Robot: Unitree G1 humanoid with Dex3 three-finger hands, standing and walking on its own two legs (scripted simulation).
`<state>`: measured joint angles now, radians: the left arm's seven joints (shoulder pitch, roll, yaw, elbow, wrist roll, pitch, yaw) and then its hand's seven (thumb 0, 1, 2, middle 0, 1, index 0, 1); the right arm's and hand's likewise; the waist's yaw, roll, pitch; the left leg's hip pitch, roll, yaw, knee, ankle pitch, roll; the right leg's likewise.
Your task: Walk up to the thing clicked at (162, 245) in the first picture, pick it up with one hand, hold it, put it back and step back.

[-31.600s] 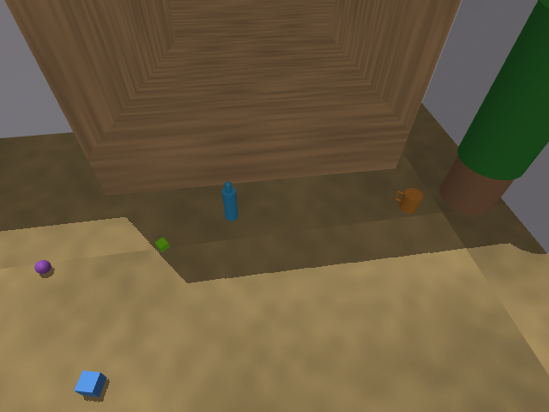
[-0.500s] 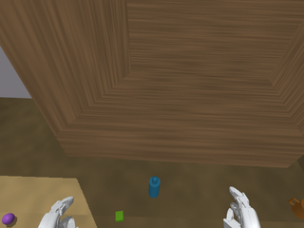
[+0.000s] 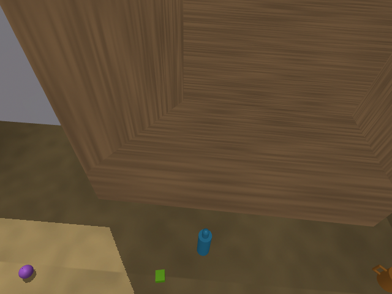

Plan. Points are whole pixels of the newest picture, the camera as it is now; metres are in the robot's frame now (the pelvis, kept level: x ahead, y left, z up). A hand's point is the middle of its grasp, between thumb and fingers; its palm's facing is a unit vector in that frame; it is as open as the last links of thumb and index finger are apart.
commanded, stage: stand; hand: left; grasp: from above
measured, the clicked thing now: (160, 276) +0.36 +0.15 -0.74
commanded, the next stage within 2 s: none
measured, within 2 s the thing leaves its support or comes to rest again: neither
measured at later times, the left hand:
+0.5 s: hand out of the picture +0.02 +0.24 -0.14, palm faces +0.02 -0.94 -0.34, open 7.4 cm
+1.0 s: hand out of the picture +0.06 +0.22 -0.14, palm faces +0.00 -0.95 -0.30, open 7.4 cm
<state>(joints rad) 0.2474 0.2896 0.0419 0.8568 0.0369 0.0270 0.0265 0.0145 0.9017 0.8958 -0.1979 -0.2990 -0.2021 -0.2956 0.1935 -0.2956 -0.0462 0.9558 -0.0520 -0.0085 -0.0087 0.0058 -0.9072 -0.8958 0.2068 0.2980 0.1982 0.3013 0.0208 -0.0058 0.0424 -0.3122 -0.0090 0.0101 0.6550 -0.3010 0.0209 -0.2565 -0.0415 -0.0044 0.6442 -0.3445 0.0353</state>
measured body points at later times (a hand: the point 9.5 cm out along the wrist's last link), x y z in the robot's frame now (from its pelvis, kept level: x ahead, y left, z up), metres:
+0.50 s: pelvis -0.01 +0.00 +0.02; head -0.02 -0.01 +0.47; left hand +0.02 +0.29 -0.12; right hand +0.05 -0.29 -0.12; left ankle +0.03 +0.11 -0.72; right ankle +0.00 -0.14 -0.72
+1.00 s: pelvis +0.00 -0.01 +0.02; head +0.01 -0.01 +0.47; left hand +0.06 +0.27 -0.12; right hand +0.06 -0.29 -0.12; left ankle +0.03 +0.11 -0.72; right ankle +0.00 -0.14 -0.72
